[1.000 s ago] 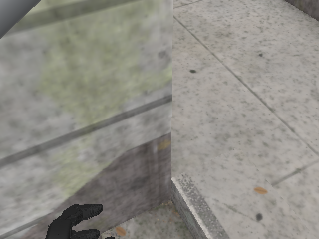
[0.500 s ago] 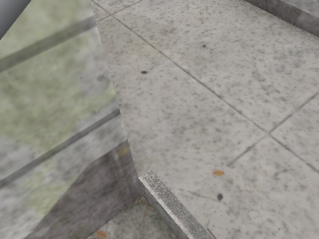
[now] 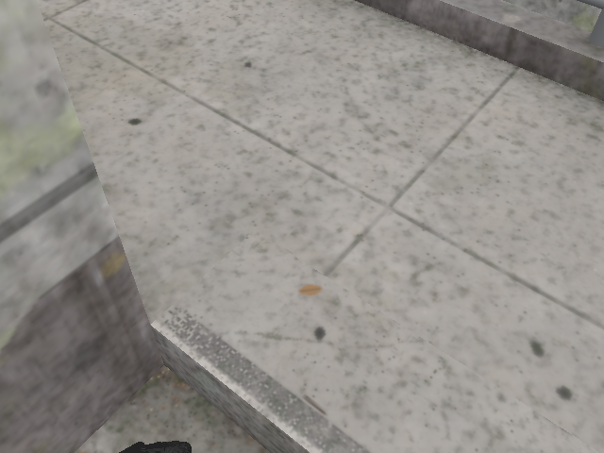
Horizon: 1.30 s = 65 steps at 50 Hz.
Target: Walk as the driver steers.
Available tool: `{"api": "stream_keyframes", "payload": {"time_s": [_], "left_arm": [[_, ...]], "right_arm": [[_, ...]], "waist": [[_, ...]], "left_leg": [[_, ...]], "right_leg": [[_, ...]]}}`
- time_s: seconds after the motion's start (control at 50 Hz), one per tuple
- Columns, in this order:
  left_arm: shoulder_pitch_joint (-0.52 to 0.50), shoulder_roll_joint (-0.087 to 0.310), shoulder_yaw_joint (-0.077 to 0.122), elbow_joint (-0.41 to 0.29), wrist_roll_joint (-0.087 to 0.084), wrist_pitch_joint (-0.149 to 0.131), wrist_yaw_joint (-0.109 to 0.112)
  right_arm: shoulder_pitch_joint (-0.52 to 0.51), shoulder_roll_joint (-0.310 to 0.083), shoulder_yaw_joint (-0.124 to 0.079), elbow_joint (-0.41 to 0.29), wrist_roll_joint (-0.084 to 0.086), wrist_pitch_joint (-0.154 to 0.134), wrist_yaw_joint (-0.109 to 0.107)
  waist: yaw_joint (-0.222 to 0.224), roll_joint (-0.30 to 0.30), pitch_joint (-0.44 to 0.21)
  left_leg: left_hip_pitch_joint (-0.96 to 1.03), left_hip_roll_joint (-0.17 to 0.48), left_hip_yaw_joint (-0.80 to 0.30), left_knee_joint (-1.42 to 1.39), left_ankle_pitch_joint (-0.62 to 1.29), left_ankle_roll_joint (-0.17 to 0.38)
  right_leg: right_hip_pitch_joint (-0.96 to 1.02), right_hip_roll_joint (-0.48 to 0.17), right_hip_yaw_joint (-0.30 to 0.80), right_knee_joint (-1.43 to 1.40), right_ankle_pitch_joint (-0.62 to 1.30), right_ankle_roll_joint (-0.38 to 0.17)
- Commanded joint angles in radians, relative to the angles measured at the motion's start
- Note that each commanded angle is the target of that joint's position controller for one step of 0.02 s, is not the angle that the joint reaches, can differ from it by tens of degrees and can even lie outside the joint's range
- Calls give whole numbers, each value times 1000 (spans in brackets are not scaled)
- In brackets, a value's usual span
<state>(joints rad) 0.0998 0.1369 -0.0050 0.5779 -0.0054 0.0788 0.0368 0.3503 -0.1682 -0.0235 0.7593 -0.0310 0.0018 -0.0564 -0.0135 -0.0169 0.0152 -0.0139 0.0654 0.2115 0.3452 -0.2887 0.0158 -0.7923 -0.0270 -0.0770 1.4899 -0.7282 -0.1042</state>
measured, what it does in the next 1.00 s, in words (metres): climbs, turning left: left foot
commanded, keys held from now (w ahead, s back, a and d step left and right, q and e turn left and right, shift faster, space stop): w+q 0.90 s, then w+e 0.10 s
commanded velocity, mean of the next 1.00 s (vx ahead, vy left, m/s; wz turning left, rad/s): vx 0.08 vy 0.03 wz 0.41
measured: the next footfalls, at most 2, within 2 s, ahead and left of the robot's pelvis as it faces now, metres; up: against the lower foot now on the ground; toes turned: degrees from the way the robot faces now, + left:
left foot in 0.74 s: +0.21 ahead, +0.11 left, +0.16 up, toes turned +27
right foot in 1.26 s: +0.19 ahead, -0.07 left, +0.16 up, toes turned +21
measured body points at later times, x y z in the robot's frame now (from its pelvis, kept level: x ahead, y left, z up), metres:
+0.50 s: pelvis +0.04 -0.04 +0.14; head +0.07 -0.06 +0.58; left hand +0.02 +0.23 +0.03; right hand +0.24 -0.23 +0.02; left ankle +0.07 +0.11 -0.42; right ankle +0.03 -0.11 -0.59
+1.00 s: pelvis +0.14 +0.03 +0.15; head +0.15 +0.06 +0.59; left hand +0.21 +0.32 +0.04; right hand +0.37 -0.13 +0.06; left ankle +0.17 +0.10 -0.59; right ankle +0.16 -0.11 -0.44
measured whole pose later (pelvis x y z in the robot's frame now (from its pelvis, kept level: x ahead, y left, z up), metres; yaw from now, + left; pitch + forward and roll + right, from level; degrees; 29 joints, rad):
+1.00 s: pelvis +0.14 +0.03 +0.15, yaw +28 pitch +1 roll +0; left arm 0.10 0.17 0.04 0.66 0.05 0.04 0.05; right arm 0.25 -0.20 -0.02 0.58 -0.04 0.00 -0.07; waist -0.04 -0.03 0.02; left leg -0.34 -0.12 0.05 0.47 -0.15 0.14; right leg -0.64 -0.06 0.02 1.49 -0.25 0.06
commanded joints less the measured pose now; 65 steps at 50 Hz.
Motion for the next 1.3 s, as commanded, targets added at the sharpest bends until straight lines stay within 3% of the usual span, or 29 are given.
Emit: {"api": "stream_keyframes", "payload": {"time_s": [0.02, 0.04, 0.06, 0.08, 0.14, 0.3, 0.32, 0.34, 0.36, 0.38, 0.42, 0.54, 0.56, 0.6, 0.62, 0.66, 0.68, 0.7, 0.72, 0.74, 0.76, 0.78, 0.86, 0.96, 1.06, 1.18, 1.24, 1.26, 1.3], "left_arm": [[160, 84, 20, -79, 9, -52, 4], [216, 149, 38, -59, 14, -36, 23], [215, 149, 38, -46, 15, -34, 48], [150, 186, 59, -55, 19, -35, 57], [-31, 86, 31, -58, 20, -40, 49], [147, 118, 52, 33, 45, -121, 22], [270, 189, 83, 95, 72, -134, 4], [215, 174, 78, 77, 57, -147, 1], [229, 158, 80, 92, 54, -151, 18], [308, 137, 88, 128, 57, -140, 57], [331, 159, 88, 147, 50, -156, 78], [252, 162, 89, 102, 61, -148, 62], [203, 149, 72, 85, 38, -148, 52], [289, 185, 81, 116, 19, -157, 63], [298, 225, 101, 119, 36, -158, 70], [385, 367, 153, 182, 32, -128, 103], [272, 328, 138, 125, 39, -104, 75], [291, 289, 125, 145, -4, -103, 31], [308, 258, 111, 164, -37, -109, 13], [316, 166, 89, 146, -11, -110, 10], [291, 105, 62, 59, 0, -81, 13], [210, 158, 67, 58, 34, -70, 14], [120, 153, 75, 32, 70, -55, 25], [134, 97, 60, 69, 49, -41, 16], [23, 74, 50, 61, 43, -11, 9], [4, 62, 41, 36, 31, -43, 13], [66, 68, 48, 38, 48, -93, -4], [101, 113, 56, 28, 66, -103, -6], [125, 169, 82, 6, 53, -96, 9]], "right_arm": [[-49, -247, -57, -65, 43, -37, 47], [-156, -191, -42, -138, 48, -37, 85], [-232, -108, -22, -147, 33, -28, 103], [-172, -52, -18, -149, 9, -16, 108], [-73, -59, -34, -166, -38, 27, 73], [-184, -95, -50, -225, -29, 37, 29], [-194, -89, -48, -227, -30, 25, 49], [-234, -109, -53, -240, -27, 23, 54], [-196, -86, -55, -226, -37, 18, 54], [-231, -80, -63, -217, -67, 33, 64], [-177, -38, -50, -195, -46, 40, 55], [-221, -81, -72, -189, -4, 50, 74], [-139, -106, -71, -155, -13, 59, 98], [-229, -91, -74, -162, 30, 47, 125], [-286, -57, -65, -167, 36, 41, 126], [-342, -63, -64, -220, -14, 35, 149], [-194, -57, -55, -191, -4, 29, 120], [-70, -69, -55, -109, -10, 4, 86], [60, -87, -65, -86, -34, -12, 55], [74, -115, -70, -87, -27, -19, 58], [69, -260, -98, -162, -9, 6, 60], [57, -230, -95, -189, 23, 21, 47], [-112, -155, -53, -244, 10, 4, -4], [-91, -125, -18, -249, -10, -18, -16], [-93, -49, 25, -258, -14, -19, -22], [4, -104, -12, -166, -34, -5, -17], [17, -112, -37, -156, -13, -21, -14], [9, -81, -34, -177, -16, -30, -7], [-75, -77, -38, -219, -12, -11, 23]], "waist": [[151, 215, -197], [181, -88, -241], [177, -182, -294], [123, -104, -203], [-27, -34, 48], [37, -76, 35], [61, -122, -77], [57, -113, -14], [41, -91, -14], [59, 127, 54], [26, 29, 38], [33, -154, 51], [8, -213, 5], [86, -220, 72], [122, -121, 135], [116, -45, 125], [56, -65, 28], [33, 9, -96], [-36, 32, -182], [-43, 78, -184], [-46, 251, -288], [-108, 48, -340], [3, 71, -67], [15, 45, -167], [-21, 73, -98], [-39, 128, -63], [14, 9, -53], [13, -136, -96], [57, -299, -46]], "left_leg": [[-241, 170, -83, 348, 1607, 108], [-419, 32, -75, 597, 902, 44], [-397, -98, -216, 942, 17, 13], [-487, -133, -359, 1186, -78, 0], [-597, -105, -269, 1235, 25, -15], [-910, -147, -244, 1302, 97, -37], [-1040, -115, -277, 1306, 91, -4], [-1110, -105, -286, 1262, 146, -20], [-1140, -84, -293, 1253, 180, -24], [-1139, -111, -354, 1328, 210, -42], [-1114, -119, -276, 1322, 153, -66], [-931, -61, -157, 1048, 189, -85], [-756, -62, -94, 834, 91, -66], [-553, -95, 9, 524, -82, -33], [-619, -91, 21, 429, 4, -31], [-758, -66, 1, 385, -20, 9], [-619, -46, -53, 278, -35, 37], [-398, -135, 20, 89, 161, 47], [-114, -136, -34, -29, 330, 66], [127, -10, -208, 103, 432, 72], [212, 284, -587, 139, 805, 278], [110, 331, -629, 37, 716, 367], [-231, 129, -468, -24, 487, 228], [-169, 121, -424, 32, 752, 203], [-268, 103, -341, -61, 352, 185], [-210, 109, -345, -68, 148, 197], [-303, 57, -312, 31, 70, 123], [-392, -8, -244, 178, -8, 81], [-527, -121, -176, 528, -216, 9]], "right_leg": [[520, 54, 156, -385, 292, -93], [570, -130, 471, -674, 419, -195], [404, -234, 683, -980, 473, -273], [312, -255, 603, -975, 380, -278], [110, -204, 336, -867, 169, -92], [485, -264, 223, -986, 356, -96], [618, -307, 343, -1115, -240, -69], [640, -333, 386, -1184, -253, -37], [658, -361, 399, -1231, -230, -27], [688, -390, 343, -1094, 338, -26], [670, -387, 188, -1064, 751, -36], [624, -319, -1, -1196, 387, -62], [550, -223, -85, -1265, 94, -67], [545, -215, -111, -1351, 30, -62], [647, -256, -91, -1304, 227, -48], [917, -432, -29, -1157, 1020, -42], [946, -381, -131, -973, 1381, 16], [929, -270, -199, -814, 1375, 69], [755, -211, -208, -621, 1095, 109], [398, -148, -167, -455, 384, 128], [183, -28, -114, -137, 38, 188], [181, -51, 25, -10, 81, 188], [193, -66, 77, 9, 384, 162], [165, -27, 93, 77, 498, 172], [261, -15, 118, -154, 513, 154], [459, 7, 36, -712, 186, 87], [610, -33, 104, -1021, 418, 39], [691, -158, 255, -1031, 615, 14], [580, -326, 555, -1117, 991, -193]]}}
